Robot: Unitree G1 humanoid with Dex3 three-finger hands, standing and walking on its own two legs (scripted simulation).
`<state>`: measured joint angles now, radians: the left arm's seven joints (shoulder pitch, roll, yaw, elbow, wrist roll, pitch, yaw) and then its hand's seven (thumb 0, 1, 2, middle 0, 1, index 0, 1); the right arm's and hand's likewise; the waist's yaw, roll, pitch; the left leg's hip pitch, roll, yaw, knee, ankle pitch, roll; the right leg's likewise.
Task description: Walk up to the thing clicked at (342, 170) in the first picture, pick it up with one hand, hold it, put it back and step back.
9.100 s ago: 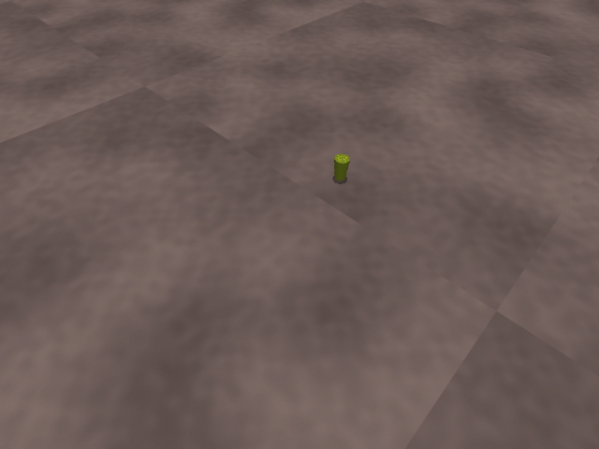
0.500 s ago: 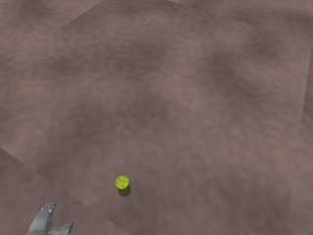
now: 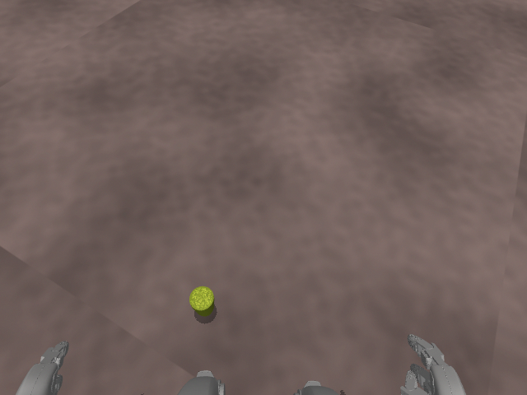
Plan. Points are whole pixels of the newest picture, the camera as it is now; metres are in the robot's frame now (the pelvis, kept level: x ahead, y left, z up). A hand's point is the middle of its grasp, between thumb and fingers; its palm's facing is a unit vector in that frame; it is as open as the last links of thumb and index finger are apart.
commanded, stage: go down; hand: left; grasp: from the side
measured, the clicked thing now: (203, 303) +0.44 +0.17 -0.65
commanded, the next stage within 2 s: none
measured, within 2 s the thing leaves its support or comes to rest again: neither
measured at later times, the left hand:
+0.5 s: hand (97, 338) +0.25 +0.30 -0.21, palm faces +0.06 -0.97 -0.23, open 17.1 cm
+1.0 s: hand (105, 304) +0.33 +0.34 -0.28, palm faces +0.07 -0.99 -0.15, open 16.9 cm
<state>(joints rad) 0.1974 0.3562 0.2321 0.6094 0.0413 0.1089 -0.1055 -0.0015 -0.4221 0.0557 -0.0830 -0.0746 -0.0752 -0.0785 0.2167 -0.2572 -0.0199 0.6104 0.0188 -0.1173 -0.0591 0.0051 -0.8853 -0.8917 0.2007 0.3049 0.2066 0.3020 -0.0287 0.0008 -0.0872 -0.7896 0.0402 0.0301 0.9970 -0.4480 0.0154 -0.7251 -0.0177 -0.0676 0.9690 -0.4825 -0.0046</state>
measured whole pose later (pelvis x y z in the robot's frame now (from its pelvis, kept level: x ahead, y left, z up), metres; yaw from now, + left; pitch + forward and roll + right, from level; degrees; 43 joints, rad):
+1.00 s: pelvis -0.08 +0.00 -0.25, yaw -4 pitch +33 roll -5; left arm -0.52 0.73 0.66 1.05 -0.12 -0.43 -0.55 -0.01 -0.40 0.08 -0.04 -0.08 -0.04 -0.08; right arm 0.14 -0.32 0.06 0.67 -0.03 -0.16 -0.02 0.00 -0.90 -0.90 0.20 0.30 0.21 0.30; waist -0.09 -0.02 -0.15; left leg -1.93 0.08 -0.04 1.97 -0.63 0.03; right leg -1.84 -0.01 -0.11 1.94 -0.68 -0.03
